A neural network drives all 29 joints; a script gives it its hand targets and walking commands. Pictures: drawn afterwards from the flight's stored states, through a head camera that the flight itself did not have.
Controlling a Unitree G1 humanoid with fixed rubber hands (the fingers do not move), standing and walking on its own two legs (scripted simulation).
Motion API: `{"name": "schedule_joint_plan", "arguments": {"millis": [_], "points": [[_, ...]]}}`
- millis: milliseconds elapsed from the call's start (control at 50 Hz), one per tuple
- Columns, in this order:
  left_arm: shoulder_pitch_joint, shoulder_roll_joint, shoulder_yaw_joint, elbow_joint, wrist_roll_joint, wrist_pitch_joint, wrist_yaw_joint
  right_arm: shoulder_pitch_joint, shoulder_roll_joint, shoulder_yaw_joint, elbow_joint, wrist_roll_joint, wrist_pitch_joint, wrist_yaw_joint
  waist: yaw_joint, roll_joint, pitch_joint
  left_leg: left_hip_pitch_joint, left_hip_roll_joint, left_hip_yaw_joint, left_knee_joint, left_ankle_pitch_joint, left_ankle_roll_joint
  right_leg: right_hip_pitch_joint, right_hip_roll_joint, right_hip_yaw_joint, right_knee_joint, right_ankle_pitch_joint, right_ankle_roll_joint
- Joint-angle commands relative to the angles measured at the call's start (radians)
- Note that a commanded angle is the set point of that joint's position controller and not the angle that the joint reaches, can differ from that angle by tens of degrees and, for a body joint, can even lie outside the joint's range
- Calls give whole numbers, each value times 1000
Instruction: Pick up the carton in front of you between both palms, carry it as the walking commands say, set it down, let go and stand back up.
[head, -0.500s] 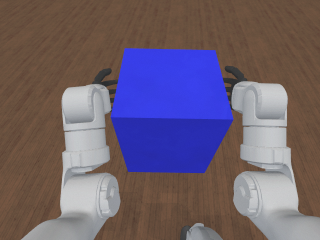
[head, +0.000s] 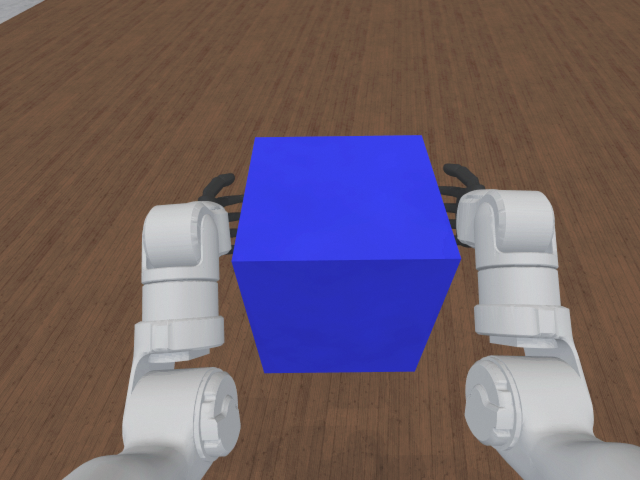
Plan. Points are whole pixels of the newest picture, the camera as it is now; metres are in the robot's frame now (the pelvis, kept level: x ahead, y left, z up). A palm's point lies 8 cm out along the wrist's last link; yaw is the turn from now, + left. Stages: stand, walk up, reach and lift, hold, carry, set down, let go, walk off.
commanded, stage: carry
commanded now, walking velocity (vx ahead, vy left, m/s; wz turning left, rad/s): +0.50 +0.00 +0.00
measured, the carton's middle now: (338, 260) +0.38 +0.00 +0.08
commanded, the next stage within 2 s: none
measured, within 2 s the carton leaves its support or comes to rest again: neither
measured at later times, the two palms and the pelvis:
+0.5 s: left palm (270, 151) +0.59 +0.11 +0.10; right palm (449, 150) +0.59 -0.19 +0.10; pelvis +0.32 -0.04 +0.01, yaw +1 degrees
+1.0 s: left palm (259, 77) +0.90 +0.16 +0.08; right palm (394, 74) +0.88 -0.14 +0.09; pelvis +0.63 +0.02 +0.01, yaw -2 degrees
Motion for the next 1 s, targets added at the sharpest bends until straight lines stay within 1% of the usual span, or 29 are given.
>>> {"name": "schedule_joint_plan", "arguments": {"millis": [0, 40, 60, 80, 120, 180, 260, 300, 340, 360, 380, 400, 420, 460, 480, 520, 580, 660, 740, 780, 820, 840, 860, 880, 900, 920, 940, 960, 980], "points": [[-683, -1150, -574, -28, -394, -26, -247, -566, 1126, 530, 5, 406, -11, 247, -40, 261, -487, 863, 395, -664, -152, 130, 194, -580, 54, 83, 500, -62, -11], [-658, -1193, -586, -65, -397, -45, -245, -612, 1183, 564, -100, 429, -32, 256, -24, 94, -422, 737, 355, -507, -174, 209, 130, -567, -17, 106, 414, 32, -19], [-630, -1211, -596, -92, -398, -54, -243, -623, 1206, 584, -151, 443, -41, 258, -12, 82, -402, 674, 340, -448, -207, 192, 101, -526, -39, 108, 332, 68, -10], [-598, -1230, -616, -118, -399, -63, -239, -613, 1222, 606, -190, 454, -47, 259, -10, 105, -401, 644, 325, -390, -232, 181, 84, -481, -39, 92, 258, 86, 0], [-516, -1258, -658, -173, -395, -80, -231, -536, 1241, 642, -250, 455, -55, 261, -12, 147, -404, 646, 303, -311, -260, 206, 82, -448, -24, 52, 146, 115, 16], [-367, -1264, -718, -257, -370, -105, -222, -372, 1236, 699, -326, 437, -68, 270, -15, 153, -383, 677, 260, -203, -262, 307, 61, -429, -8, -3, -48, 216, 30], [-198, -1219, -813, -406, -347, -124, -229, -171, 1183, 782, -452, 408, -87, 282, -25, 182, -331, 690, 220, -97, -237, 466, 25, -351, 24, -70, -246, 378, 13], [-78, -1167, -838, -481, -336, -115, -237, -51, 1136, 821, -540, 391, -89, 277, -26, 197, -309, 686, 212, -76, -202, 500, 8, -281, 31, -91, -330, 431, -4], [-3, -1121, -856, -527, -327, -109, -248, 51, 1083, 835, -563, 360, -81, 278, -9, 167, -347, 618, 189, -8, -37, 601, -31, -48, 71, -158, -433, 475, -26], [54, -1095, -856, -529, -318, -103, -255, 105, 1056, 845, -577, 352, -75, 280, -1, 135, -391, 483, 172, 16, 82, 527, -60, 167, 54, -150, -407, 430, -43], [127, -1075, -847, -518, -310, -93, -262, 124, 1040, 853, -584, 354, -66, 285, 29, 41, -453, 296, 155, 1, 275, 196, -84, 375, -119, 67, -381, 347, -72], [152, -1062, -830, -481, -303, -93, -272, 124, 1039, 864, -602, 364, -48, 289, 32, -220, -497, -57, 33, -32, 533, -130, -117, 616, -349, 485, -433, 281, -218], [209, -1074, -824, -476, -311, -90, -279, 157, 1020, 863, -607, 368, -41, 297, 28, -244, -427, -232, 0, -110, 668, -385, -94, 612, -372, 575, -485, 370, -254], [177, -1091, -839, -519, -334, -87, -287, 138, 1044, 876, -606, 381, -44, 307, 26, -76, -360, -256, 88, -174, 696, -339, -64, 470, -339, 404, -472, 531, -211], [156, -1097, -849, -541, -345, -87, -290, 146, 1056, 878, -603, 384, -47, 309, 21, -16, -323, -224, 118, -179, 628, -285, -68, 373, -319, 331, -506, 501, -175], [137, -1099, -861, -563, -361, -87, -297, 162, 1074, 883, -594, 385, -52, 306, 15, -57, -292, -132, 127, -144, 478, -214, -86, 243, -270, 196, -572, 378, -130], [162, -1076, -863, -557, -374, -83, -307, 199, 1066, 881, -586, 363, -54, 293, 14, -106, -232, -118, 124, -91, 297, -124, -115, 173, -236, 107, -646, 240, -134], [180, -1034, -862, -560, -372, -73, -308, 227, 1031, 876, -592, 348, -44, 280, 14, -107, -159, -84, 107, -30, 92, 31, -116, 149, -206, 19, -656, 313, -115], [184, -995, -851, -544, -354, -58, -299, 221, 987, 866, -587, 351, -26, 281, 17, -112, -89, -54, 98, -2, -5, 101, -98, 173, -203, -11, -634, 344, -102], [172, -978, -848, -531, -347, -51, -294, 208, 965, 857, -576, 354, -18, 283, 16, -116, -77, -1, 88, 25, -40, 74, -82, 194, -204, -27, -580, 389, -89], [163, -969, -852, -522, -343, -43, -290, 220, 954, 841, -548, 354, -13, 286, -5, -79, -143, 228, 17, 106, -75, -28, -70, 148, -150, -101, -354, 560, -55], [164, -961, -853, -514, -342, -40, -286, 235, 950, 833, -530, 353, -13, 288, -23, -21, -212, 450, 50, 48, -58, -79, -63, 19, -113, -138, -156, 569, -27], [143, -976, -861, -524, -349, -32, -284, 237, 938, 816, -512, 339, -18, 292, -34, 212, -294, 663, 306, -381, -180, -285, 40, -241, -23, -125, 152, 391, 37], [124, -991, -866, -532, -353, -31, -286, 255, 973, 819, -480, 347, -26, 293, -32, 404, -327, 771, 423, -674, -321, -208, 125, -459, 70, -58, 364, 1, 45], [112, -1027, -874, -523, -361, -40, -290, 240, 1009, 828, -512, 368, -34, 296, -24, 299, -319, 757, 423, -613, -290, -60, 121, -524, 17, 42, 484, -26, 16], [120, -1061, -872, -524, -369, -54, -295, 223, 1053, 838, -532, 379, -44, 299, -24, 206, -333, 699, 395, -531, -259, 12, 99, -521, -27, 80, 510, 8, -9], [125, -1092, -879, -531, -369, -69, -296, 206, 1090, 847, -553, 387, -55, 304, -20, 112, -322, 622, 382, -449, -262, 12, 64, -498, -69, 93, 464, 76, -19], [131, -1114, -886, -537, -366, -83, -295, 189, 1114, 862, -573, 396, -67, 308, -13, 92, -314, 554, 363, -376, -290, -24, 38, -461, -93, 104, 395, 134, -20], [135, -1121, -895, -553, -357, -96, -291, 184, 1127, 874, -585, 404, -77, 313, -9, 109, -311, 507, 345, -314, -315, -61, 23, -424, -91, 86, 350, 175, -16]]}}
